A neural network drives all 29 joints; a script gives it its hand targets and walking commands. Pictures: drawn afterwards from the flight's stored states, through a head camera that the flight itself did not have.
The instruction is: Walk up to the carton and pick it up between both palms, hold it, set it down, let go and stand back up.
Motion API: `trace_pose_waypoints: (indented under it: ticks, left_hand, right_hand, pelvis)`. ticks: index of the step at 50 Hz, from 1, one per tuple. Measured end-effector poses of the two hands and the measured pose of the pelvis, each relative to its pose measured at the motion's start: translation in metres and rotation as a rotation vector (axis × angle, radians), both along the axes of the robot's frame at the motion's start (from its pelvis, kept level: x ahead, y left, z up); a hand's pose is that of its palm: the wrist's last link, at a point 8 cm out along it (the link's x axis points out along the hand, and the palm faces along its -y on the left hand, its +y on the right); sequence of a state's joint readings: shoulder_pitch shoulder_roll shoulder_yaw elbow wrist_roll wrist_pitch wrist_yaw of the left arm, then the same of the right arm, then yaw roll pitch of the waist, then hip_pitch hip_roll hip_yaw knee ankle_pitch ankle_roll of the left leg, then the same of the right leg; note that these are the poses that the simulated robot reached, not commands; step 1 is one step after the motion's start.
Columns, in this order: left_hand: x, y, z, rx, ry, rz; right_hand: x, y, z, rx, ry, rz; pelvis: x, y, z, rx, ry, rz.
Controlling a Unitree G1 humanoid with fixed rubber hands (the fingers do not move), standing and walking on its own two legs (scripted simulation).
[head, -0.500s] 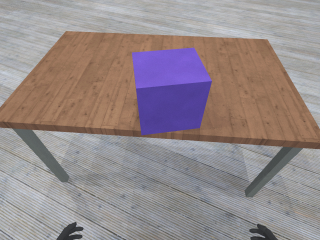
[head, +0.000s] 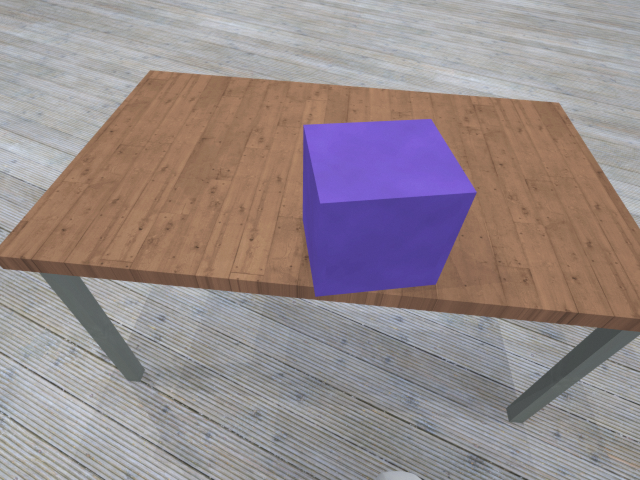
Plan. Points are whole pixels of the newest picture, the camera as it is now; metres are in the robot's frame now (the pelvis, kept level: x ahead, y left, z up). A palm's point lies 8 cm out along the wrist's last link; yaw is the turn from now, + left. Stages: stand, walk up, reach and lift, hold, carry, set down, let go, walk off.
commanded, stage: walk up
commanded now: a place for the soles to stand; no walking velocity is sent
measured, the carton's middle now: (372, 208) +0.54 -0.09 +0.00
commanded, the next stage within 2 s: stand in 1.84 s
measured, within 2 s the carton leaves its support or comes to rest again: neither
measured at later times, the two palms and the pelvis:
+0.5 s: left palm (162, 409) +0.23 +0.22 -0.09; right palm (542, 454) +0.17 -0.30 -0.11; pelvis +0.12 -0.03 +0.00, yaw -4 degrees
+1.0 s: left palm (164, 390) +0.26 +0.23 -0.09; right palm (546, 430) +0.19 -0.30 -0.08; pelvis +0.11 -0.02 +0.00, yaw -6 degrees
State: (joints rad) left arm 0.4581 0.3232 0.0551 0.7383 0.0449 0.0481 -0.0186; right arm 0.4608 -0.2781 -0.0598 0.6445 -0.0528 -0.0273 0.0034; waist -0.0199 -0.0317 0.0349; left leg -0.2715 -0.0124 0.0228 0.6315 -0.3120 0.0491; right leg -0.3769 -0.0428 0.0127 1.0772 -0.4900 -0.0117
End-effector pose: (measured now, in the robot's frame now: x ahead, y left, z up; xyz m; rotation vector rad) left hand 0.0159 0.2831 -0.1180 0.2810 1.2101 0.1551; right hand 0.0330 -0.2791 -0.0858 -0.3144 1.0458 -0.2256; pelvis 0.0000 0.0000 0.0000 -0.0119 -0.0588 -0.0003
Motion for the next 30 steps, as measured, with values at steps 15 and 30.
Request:
trace_pose_waypoints:
  ticks: [15, 30]
  left_hand:
    - [0.191, -0.056, 0.023, -0.033, -0.229, -0.151]
    - [0.223, -0.040, 0.024, 0.025, -0.218, -0.093]
  right_hand:
    - [0.026, -0.014, -0.019, 0.058, 0.180, -0.086]
    - [0.168, -0.011, -0.016, 0.071, -0.050, 0.001]
  pelvis:
    - [0.089, -0.020, 0.001, 0.019, 0.013, -0.031]
    - [0.124, -0.019, -0.004, 0.032, 0.018, -0.088]
